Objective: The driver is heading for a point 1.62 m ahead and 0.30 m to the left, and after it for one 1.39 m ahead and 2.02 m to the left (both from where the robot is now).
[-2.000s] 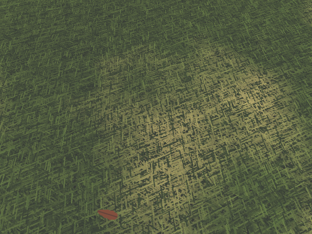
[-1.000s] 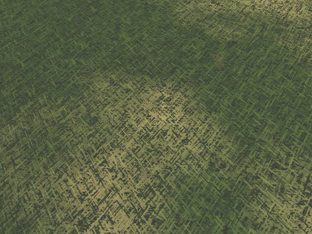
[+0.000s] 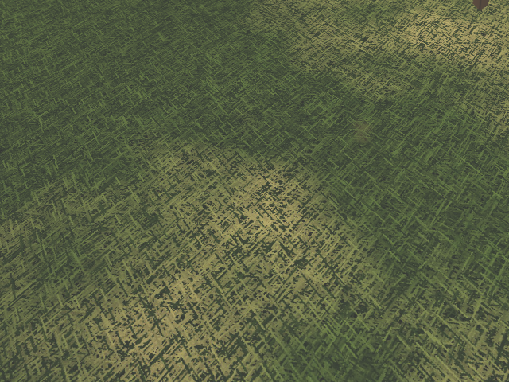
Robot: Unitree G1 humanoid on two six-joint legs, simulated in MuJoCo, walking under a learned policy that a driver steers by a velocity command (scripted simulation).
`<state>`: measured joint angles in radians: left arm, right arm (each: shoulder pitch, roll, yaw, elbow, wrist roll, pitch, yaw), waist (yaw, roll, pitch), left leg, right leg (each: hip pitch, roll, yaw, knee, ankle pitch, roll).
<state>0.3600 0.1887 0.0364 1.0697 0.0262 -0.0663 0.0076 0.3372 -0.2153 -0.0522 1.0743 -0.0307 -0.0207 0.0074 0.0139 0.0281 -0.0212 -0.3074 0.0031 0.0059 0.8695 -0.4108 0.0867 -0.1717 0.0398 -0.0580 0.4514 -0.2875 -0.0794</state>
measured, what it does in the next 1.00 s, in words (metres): walks ahead: left foot, then right foot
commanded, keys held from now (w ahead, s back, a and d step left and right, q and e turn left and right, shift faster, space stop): w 1.00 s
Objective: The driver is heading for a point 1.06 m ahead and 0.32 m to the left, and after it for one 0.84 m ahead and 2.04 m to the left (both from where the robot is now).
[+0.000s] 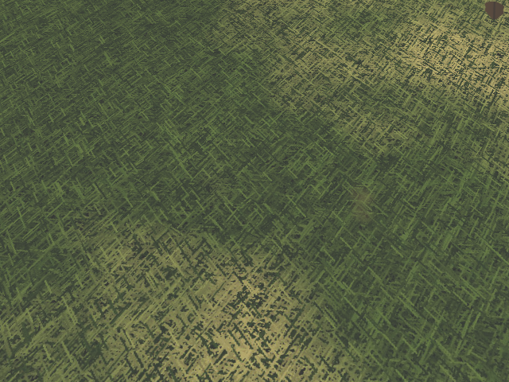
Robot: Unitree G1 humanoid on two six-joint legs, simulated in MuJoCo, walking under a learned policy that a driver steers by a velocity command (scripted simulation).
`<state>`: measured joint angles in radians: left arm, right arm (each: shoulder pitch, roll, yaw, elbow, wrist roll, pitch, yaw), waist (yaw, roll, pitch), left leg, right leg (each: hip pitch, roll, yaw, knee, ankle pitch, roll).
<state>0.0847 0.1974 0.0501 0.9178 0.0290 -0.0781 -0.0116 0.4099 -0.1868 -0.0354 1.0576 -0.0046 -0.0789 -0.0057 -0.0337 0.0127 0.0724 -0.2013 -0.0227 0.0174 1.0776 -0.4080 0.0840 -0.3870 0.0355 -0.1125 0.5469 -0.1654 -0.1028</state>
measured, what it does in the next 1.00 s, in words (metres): walks ahead: left foot, then right foot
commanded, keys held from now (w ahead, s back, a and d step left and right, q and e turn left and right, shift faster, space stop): w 0.76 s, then w+q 0.24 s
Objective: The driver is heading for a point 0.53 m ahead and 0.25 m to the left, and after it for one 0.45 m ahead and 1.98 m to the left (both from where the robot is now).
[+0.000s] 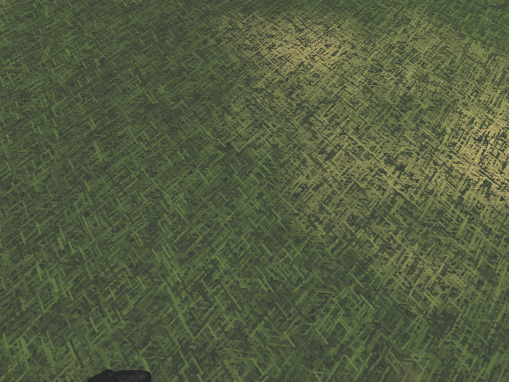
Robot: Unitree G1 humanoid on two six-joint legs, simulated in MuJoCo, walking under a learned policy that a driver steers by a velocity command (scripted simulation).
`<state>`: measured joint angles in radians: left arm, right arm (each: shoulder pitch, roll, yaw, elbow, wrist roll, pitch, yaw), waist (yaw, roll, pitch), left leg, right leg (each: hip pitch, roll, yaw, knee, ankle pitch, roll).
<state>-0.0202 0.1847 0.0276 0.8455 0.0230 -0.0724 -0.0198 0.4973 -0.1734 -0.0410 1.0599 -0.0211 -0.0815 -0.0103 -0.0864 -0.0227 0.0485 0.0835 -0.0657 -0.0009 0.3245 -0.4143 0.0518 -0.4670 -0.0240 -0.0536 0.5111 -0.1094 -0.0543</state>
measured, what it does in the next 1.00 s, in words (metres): walks ahead, turning left: left foot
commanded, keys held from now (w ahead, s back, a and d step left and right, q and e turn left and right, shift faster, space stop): w+q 0.72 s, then q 0.28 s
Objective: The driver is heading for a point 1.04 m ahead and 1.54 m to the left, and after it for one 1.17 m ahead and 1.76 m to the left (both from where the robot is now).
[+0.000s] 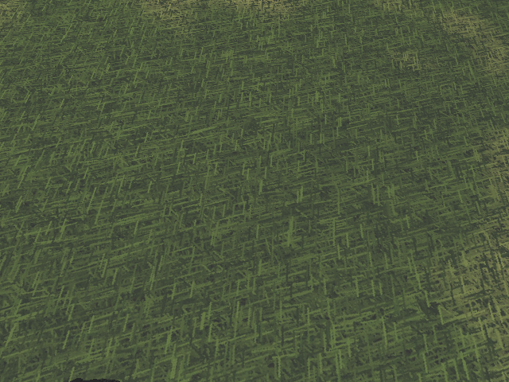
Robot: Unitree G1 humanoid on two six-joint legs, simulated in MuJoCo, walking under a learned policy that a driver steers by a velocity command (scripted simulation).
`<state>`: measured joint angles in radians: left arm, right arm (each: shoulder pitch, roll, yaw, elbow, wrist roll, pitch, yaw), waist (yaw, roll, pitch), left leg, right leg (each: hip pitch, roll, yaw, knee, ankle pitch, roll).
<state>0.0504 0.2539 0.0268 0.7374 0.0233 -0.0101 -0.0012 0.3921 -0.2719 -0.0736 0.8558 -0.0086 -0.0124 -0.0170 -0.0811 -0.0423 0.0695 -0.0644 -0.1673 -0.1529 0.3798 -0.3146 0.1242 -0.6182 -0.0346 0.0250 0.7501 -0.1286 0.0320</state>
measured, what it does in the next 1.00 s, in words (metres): steps on the spot, turning left: right foot, then left foot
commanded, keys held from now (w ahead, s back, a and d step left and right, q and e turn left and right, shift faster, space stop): q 0.80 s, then no key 0.04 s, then w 0.16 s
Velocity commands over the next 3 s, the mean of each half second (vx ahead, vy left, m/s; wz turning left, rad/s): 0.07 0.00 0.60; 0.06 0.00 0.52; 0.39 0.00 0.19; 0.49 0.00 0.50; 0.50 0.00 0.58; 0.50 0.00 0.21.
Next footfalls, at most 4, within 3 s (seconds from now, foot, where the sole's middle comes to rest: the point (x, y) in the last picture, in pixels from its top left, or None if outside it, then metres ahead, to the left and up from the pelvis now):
0.08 right None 0.20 -0.10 -0.77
0.52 left None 0.06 0.09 -0.77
1.02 right None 0.15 -0.07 -0.77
1.48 left None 0.28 0.27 -0.77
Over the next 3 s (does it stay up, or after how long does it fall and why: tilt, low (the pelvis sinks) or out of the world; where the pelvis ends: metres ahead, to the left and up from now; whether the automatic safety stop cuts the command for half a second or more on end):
stays up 0.64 0.80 0.00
